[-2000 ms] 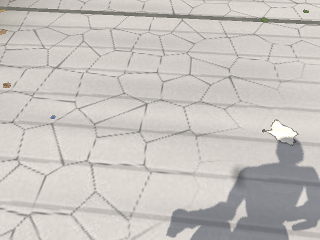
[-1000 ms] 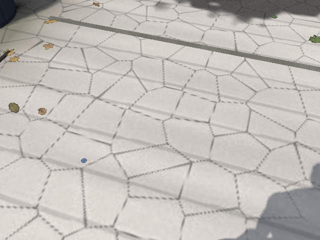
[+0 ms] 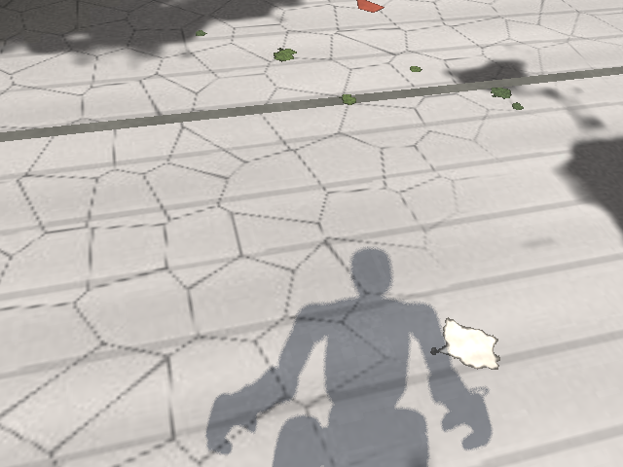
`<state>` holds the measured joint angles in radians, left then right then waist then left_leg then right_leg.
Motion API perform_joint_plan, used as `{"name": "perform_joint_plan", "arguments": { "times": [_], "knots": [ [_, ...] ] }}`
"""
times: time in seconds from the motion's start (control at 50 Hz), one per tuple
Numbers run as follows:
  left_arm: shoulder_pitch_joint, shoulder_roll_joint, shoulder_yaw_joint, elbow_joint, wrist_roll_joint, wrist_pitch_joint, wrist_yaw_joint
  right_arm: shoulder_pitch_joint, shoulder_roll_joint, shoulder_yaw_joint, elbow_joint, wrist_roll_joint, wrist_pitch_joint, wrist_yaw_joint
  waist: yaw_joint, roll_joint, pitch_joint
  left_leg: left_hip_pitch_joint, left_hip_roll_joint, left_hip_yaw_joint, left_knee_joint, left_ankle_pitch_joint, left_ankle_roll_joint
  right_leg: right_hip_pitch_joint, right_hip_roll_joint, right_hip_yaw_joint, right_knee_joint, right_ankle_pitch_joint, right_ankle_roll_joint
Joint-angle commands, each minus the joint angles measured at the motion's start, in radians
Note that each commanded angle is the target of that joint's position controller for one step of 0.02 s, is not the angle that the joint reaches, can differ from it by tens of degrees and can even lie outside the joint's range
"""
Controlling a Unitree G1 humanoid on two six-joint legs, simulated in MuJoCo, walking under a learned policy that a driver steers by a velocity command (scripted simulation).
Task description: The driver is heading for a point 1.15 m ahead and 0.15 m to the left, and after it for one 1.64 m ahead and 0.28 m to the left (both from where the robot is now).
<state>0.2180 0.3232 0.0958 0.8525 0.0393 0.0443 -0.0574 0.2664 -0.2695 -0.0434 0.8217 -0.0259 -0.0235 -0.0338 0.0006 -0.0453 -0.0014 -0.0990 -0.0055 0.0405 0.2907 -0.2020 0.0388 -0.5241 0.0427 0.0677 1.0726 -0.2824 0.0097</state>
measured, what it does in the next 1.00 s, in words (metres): walks ahead: right foot, then left foot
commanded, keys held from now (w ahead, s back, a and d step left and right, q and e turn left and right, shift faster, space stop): w+e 0.02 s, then w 0.58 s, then w+q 0.40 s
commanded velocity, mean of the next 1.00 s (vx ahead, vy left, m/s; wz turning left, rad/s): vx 0.46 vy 0.00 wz -0.03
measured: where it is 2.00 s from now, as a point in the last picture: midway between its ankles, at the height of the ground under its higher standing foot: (312, 295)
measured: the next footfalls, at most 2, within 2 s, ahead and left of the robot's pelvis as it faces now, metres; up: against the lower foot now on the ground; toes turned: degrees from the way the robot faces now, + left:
right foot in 0.28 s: +0.18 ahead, -0.16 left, +0.00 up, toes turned -8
left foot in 0.80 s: +0.53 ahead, -0.04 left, +0.00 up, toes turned +0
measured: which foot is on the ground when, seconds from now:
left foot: down 0.00-0.30, up 0.32-0.78, down 0.80-1.00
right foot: up 0.00-0.26, down 0.28-0.82, up 0.84-1.00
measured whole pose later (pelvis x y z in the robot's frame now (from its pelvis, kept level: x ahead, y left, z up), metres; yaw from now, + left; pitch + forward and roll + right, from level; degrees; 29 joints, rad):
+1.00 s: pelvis +0.47 -0.08 -0.01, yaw +3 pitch -1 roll +0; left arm 0.17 0.25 0.02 0.85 0.05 -0.06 -0.01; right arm 0.31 -0.26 -0.06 0.93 0.00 -0.05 0.01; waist -0.01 -0.02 0.07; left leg -0.21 -0.15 0.00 0.39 -0.16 0.14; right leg -0.52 -0.07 0.04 1.11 -0.29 -0.01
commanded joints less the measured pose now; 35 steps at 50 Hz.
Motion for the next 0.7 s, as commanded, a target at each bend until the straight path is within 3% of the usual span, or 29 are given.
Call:
{"name": "perform_joint_plan", "arguments": {
  "times": [0.02,0.1,0.2,0.24,0.26,0.28,0.3,0.32,0.34,0.36,0.38,0.4,0.42,0.48,0.58,0.64,0.7],
  "knots": [
    [-0.098,0.053,0.005,-0.082,-0.001,-0.013,-0.020,0.044,-0.147,-0.040,-0.035,-0.002,-0.035,0.008,-0.042,0.160,0.084,0.107,0.253,-0.202,-0.193,-0.234,0.119,-0.227,-0.043,0.000,-0.025,0.042,0.022],
    [-0.147,0.023,-0.011,-0.099,0.001,-0.027,-0.023,0.093,-0.145,-0.044,-0.006,-0.005,-0.053,0.021,-0.060,0.159,0.099,0.104,0.271,-0.149,-0.196,-0.171,0.136,-0.180,-0.050,-0.003,-0.207,0.063,0.016],
    [-0.227,0.004,-0.035,-0.135,0.003,-0.045,-0.023,0.139,-0.152,-0.047,0.036,-0.005,-0.056,0.037,-0.073,0.202,0.114,0.004,0.271,-0.060,-0.144,-0.012,0.136,0.054,-0.050,-0.138,-0.460,-0.015,-0.044],
    [-0.148,0.009,-0.034,-0.119,0.003,-0.059,-0.012,0.138,-0.165,-0.050,0.052,0.005,-0.046,0.041,-0.018,0.188,0.093,-0.022,0.287,-0.047,-0.053,0.168,0.133,0.200,-0.022,-0.167,-0.552,0.002,-0.086],
    [-0.022,0.018,-0.026,-0.072,0.008,-0.072,-0.001,0.125,-0.155,-0.045,0.056,0.012,-0.042,0.042,0.050,0.132,0.038,-0.066,0.249,0.005,0.098,0.313,0.113,0.378,0.007,-0.171,-0.631,0.061,-0.105],
    [0.147,0.069,-0.007,-0.012,0.018,-0.087,0.015,0.121,-0.123,-0.031,0.047,0.013,-0.042,0.044,0.115,0.041,-0.085,-0.157,0.184,0.072,0.327,0.312,0.082,0.612,-0.044,-0.091,-0.654,0.023,-0.124],
    [0.296,0.193,0.020,-0.001,0.029,-0.094,0.034,0.098,-0.025,-0.001,-0.026,0.023,-0.047,0.055,0.164,-0.217,-0.204,-0.465,0.062,0.140,0.685,-0.075,0.015,0.852,-0.368,0.385,-0.780,-0.267,-0.214],
    [0.285,0.226,0.025,0.013,-0.006,-0.094,0.042,0.071,-0.091,-0.023,-0.024,0.003,-0.043,0.047,0.142,-0.188,-0.168,-0.591,0.001,0.004,0.847,-0.312,0.023,0.782,-0.442,0.610,-0.875,-0.185,-0.258],
    [0.192,0.176,0.009,-0.001,-0.012,-0.092,0.045,0.049,-0.114,-0.031,-0.022,0.007,-0.041,0.049,0.093,-0.082,-0.066,-0.627,0.070,-0.064,0.901,-0.245,0.042,0.708,-0.401,0.450,-0.837,-0.117,-0.245],
    [0.120,0.106,-0.009,-0.014,-0.012,-0.096,0.043,0.047,-0.100,-0.027,-0.010,0.016,-0.049,0.059,0.059,-0.037,-0.014,-0.590,0.100,-0.069,0.867,-0.157,0.045,0.605,-0.346,0.335,-0.846,-0.012,-0.220],
    [0.071,0.064,-0.023,-0.021,-0.014,-0.100,0.043,0.055,-0.089,-0.027,0.003,0.013,-0.047,0.065,0.027,-0.031,0.018,-0.554,0.121,-0.058,0.820,-0.108,0.040,0.543,-0.290,0.242,-0.875,0.051,-0.190],
    [0.053,0.037,-0.033,-0.019,-0.021,-0.107,0.045,0.075,-0.083,-0.026,0.018,-0.004,-0.035,0.068,0.004,-0.056,0.036,-0.524,0.130,-0.049,0.793,-0.078,0.027,0.502,-0.253,0.182,-0.897,0.120,-0.175],
    [0.052,0.027,-0.037,-0.014,-0.021,-0.115,0.046,0.094,-0.073,-0.024,0.032,-0.012,-0.023,0.073,-0.007,-0.061,0.030,-0.500,0.125,-0.037,0.796,-0.052,0.016,0.487,-0.232,0.139,-0.906,0.199,-0.175],
    [0.114,0.040,-0.035,0.026,-0.034,-0.133,0.048,0.040,-0.056,-0.024,0.017,-0.015,-0.007,0.081,-0.016,-0.033,0.052,-0.550,0.122,-0.016,0.778,0.007,-0.013,0.484,-0.225,0.080,-0.928,0.374,-0.200],
    [0.183,0.020,-0.047,0.075,-0.030,-0.137,0.051,-0.161,-0.033,-0.010,-0.049,-0.010,-0.008,0.082,0.014,-0.022,0.107,-0.614,0.108,0.014,0.569,0.139,-0.036,0.499,-0.203,0.011,-0.948,0.495,-0.207],
    [0.209,0.034,-0.048,0.100,-0.024,-0.141,0.058,-0.244,-0.020,0.004,-0.073,-0.001,-0.012,0.083,0.031,-0.024,0.121,-0.548,0.074,0.044,0.406,0.197,-0.007,0.527,-0.216,-0.036,-0.967,0.552,-0.195],
    [0.218,0.039,-0.050,0.125,-0.018,-0.141,0.071,-0.261,-0.030,0.004,-0.084,0.001,-0.015,0.079,0.020,-0.012,0.126,-0.478,0.033,0.055,0.316,0.171,0.052,0.601,-0.252,-0.085,-0.940,0.696,-0.175]
  ]
}}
